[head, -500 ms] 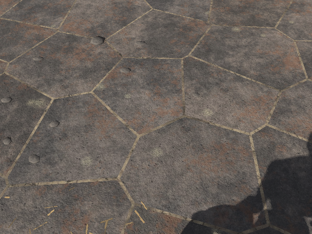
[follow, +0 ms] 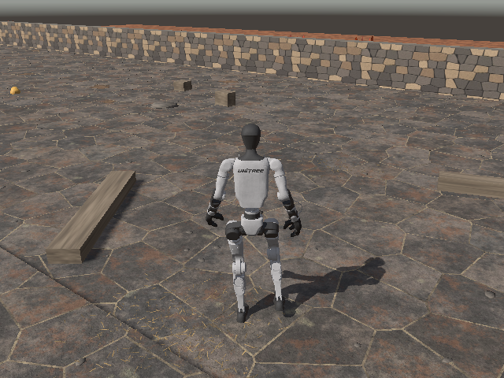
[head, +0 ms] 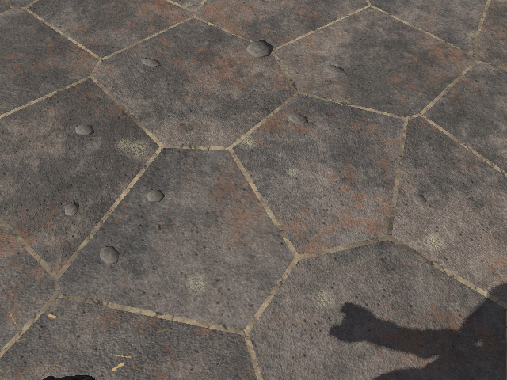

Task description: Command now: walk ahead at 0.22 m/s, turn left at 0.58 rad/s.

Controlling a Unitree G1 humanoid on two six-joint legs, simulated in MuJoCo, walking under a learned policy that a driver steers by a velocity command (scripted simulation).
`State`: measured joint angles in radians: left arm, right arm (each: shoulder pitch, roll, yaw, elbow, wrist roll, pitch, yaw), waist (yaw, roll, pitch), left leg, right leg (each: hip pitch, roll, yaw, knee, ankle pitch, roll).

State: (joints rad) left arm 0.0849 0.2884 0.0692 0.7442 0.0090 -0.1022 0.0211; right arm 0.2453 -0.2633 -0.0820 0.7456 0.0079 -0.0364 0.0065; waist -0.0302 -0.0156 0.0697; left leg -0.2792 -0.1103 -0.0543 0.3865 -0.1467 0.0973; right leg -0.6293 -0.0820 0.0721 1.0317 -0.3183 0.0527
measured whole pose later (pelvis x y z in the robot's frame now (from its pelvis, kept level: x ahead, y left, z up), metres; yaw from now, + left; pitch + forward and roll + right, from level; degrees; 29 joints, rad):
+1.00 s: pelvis +0.13 -0.03 -0.01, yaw -13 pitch +1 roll +0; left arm 0.12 0.29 0.07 0.64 -0.03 0.07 -0.02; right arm 0.17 -0.29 -0.07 0.73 0.02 0.02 -0.03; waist -0.03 0.01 0.06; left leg -0.20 0.09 0.12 0.50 -0.31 -0.03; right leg -0.34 -0.02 -0.03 0.66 -0.32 0.05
